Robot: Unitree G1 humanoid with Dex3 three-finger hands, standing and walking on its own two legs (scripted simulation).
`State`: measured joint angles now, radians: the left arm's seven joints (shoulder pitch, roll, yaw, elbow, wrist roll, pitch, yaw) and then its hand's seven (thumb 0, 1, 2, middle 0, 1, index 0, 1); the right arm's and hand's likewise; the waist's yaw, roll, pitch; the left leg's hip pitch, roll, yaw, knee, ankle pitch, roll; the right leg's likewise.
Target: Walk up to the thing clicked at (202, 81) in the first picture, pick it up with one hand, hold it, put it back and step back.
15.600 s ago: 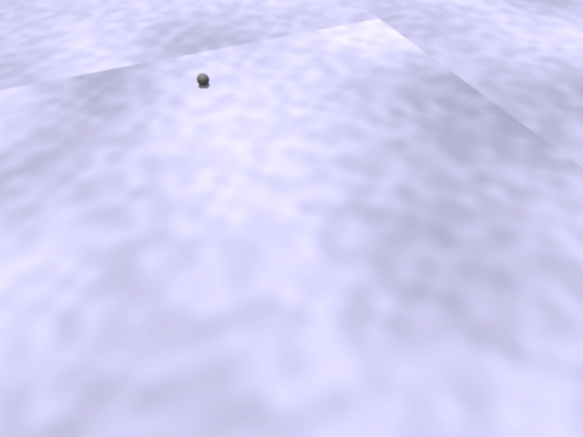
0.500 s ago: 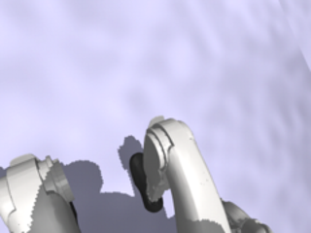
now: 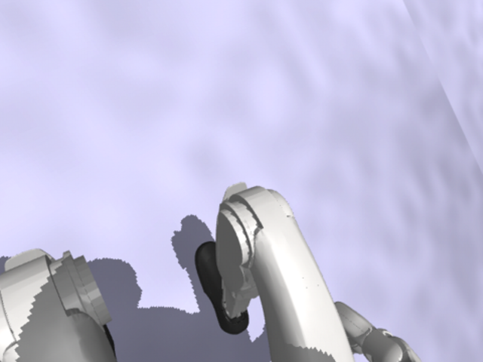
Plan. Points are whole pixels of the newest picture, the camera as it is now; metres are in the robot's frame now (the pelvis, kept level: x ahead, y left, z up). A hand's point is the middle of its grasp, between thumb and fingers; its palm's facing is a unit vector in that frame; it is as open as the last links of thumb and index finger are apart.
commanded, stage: rest palm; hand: left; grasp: from above
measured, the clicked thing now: out of the picture +0.43 +0.36 -0.26
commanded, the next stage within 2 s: close in 0.12 s
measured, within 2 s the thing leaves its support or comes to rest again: neither
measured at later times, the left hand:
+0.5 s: hand out of the picture +0.41 +0.35 -0.24, palm faces -0.41 -0.16 -0.90, open 13.6 cm
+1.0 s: hand out of the picture +0.41 +0.36 -0.24, palm faces -0.45 -0.19 -0.87, open 13.1 cm
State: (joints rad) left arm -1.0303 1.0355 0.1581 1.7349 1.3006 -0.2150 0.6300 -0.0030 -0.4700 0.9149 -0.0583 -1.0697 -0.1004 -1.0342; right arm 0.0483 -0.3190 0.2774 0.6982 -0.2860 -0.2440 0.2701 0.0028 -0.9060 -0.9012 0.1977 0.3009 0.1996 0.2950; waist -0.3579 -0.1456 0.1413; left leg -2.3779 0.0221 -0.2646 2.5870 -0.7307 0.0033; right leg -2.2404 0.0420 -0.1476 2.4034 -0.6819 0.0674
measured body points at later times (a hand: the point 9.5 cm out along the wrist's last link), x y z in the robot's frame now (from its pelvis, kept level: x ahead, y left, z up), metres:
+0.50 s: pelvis -0.01 -0.01 +0.00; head +0.26 +0.13 +0.34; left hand +0.43 +0.36 -0.19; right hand +0.06 -0.27 -0.05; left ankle +0.06 +0.12 -0.26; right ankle +0.11 -0.13 -0.26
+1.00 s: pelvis +0.00 +0.00 +0.01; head +0.27 +0.13 +0.33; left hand +0.43 +0.37 -0.19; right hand +0.07 -0.25 -0.06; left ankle +0.06 +0.12 -0.26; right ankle +0.11 -0.13 -0.26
